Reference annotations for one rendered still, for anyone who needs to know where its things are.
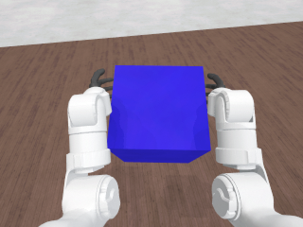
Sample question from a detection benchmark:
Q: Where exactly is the right robot upper arm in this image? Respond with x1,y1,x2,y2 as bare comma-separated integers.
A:
211,172,303,227

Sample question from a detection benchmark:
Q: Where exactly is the carton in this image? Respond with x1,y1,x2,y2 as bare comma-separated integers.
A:
107,65,211,164

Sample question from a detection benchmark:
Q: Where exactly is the left robot upper arm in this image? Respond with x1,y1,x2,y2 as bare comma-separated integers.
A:
39,174,120,227

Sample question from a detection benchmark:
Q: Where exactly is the robot left hand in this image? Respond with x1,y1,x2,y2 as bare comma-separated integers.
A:
89,68,114,104

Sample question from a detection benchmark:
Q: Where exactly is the robot right hand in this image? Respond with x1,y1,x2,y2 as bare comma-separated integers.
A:
205,73,226,104

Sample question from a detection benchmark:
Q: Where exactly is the robot left forearm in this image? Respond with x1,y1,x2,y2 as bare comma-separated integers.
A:
62,86,112,210

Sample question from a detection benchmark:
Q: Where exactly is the robot right forearm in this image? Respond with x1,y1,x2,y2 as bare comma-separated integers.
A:
207,87,274,201

